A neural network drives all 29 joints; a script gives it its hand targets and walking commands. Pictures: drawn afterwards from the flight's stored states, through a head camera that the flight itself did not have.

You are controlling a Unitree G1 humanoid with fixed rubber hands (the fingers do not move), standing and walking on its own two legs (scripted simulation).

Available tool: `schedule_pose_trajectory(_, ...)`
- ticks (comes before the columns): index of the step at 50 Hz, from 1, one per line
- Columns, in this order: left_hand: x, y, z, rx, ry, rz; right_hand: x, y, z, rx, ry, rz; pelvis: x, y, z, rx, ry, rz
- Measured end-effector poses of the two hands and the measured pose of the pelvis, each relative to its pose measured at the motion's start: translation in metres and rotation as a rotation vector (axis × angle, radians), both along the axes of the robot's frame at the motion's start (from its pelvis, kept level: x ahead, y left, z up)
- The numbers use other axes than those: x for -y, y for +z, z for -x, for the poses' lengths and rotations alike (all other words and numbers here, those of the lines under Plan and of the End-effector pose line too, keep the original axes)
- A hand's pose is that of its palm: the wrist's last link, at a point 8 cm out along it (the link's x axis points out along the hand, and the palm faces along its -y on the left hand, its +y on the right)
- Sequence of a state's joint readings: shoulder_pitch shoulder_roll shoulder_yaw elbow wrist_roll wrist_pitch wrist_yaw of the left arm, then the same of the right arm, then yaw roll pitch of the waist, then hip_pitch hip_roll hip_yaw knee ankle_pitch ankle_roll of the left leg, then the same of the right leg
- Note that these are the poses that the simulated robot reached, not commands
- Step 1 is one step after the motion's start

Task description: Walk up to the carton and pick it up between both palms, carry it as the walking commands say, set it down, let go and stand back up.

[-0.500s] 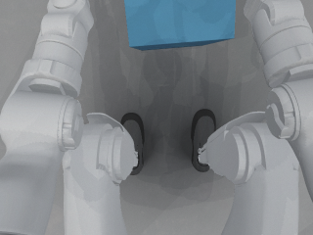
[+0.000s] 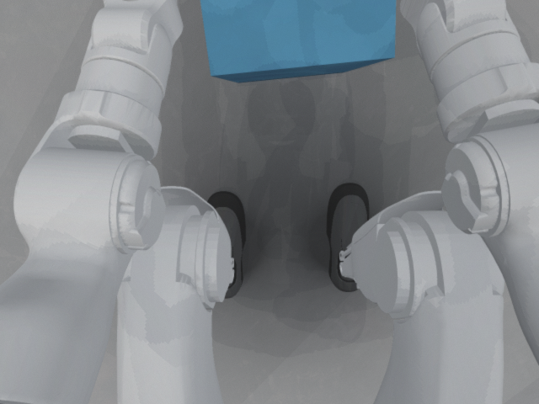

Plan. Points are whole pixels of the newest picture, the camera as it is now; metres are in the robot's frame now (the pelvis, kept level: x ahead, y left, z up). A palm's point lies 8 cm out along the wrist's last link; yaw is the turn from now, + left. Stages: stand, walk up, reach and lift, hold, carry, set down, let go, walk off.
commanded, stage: reach and lift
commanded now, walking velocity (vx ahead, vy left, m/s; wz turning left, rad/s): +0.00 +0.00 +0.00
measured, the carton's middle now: out of the picture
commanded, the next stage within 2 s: none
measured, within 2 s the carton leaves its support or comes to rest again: leaves its support in 0.56 s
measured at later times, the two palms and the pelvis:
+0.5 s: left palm out of the picture +0.55 +0.16 -0.18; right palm out of the picture +0.57 -0.11 -0.18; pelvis +0.01 +0.01 -0.01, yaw -1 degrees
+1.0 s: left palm out of the picture +0.55 +0.15 -0.10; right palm out of the picture +0.57 -0.11 -0.11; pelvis +0.01 +0.01 +0.02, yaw +0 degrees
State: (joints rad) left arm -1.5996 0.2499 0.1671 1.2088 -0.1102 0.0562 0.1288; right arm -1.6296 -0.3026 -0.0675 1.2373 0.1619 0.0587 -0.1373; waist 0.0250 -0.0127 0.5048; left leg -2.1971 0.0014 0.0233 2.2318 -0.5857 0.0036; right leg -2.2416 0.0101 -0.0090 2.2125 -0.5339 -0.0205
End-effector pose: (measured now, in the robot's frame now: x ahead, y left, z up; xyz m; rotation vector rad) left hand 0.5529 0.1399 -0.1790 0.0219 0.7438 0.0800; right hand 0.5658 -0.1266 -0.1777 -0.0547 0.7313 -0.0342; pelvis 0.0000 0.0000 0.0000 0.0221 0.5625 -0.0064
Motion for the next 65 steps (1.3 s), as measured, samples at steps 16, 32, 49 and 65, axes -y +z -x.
schedule_pose_trajectory(16, -0.011, 0.001, -0.007, -0.033, -0.041, 0.026, -0.005, -0.001, -0.006, -0.03, 0.044, -0.039, -0.001, -0.017, -0.01, 0.0, -0.009, 0.003)
schedule_pose_trajectory(32, -0.021, 0.017, 0.004, -0.01, 0.037, 0.018, -0.023, 0.017, -0.005, -0.011, 0.007, -0.02, -0.006, -0.009, -0.014, -0.021, 0.004, 0.011)
schedule_pose_trajectory(49, -0.008, 0.072, -0.001, 0.042, 0.091, -0.016, -0.016, 0.067, 0.001, 0.036, -0.04, -0.016, -0.006, 0.018, -0.009, -0.083, 0.007, 0.008)
schedule_pose_trajectory(65, -0.008, 0.1, 0.001, 0.064, 0.101, -0.007, -0.017, 0.098, 0.0, 0.055, -0.051, -0.021, -0.004, 0.042, -0.018, -0.149, 0.009, 0.01)
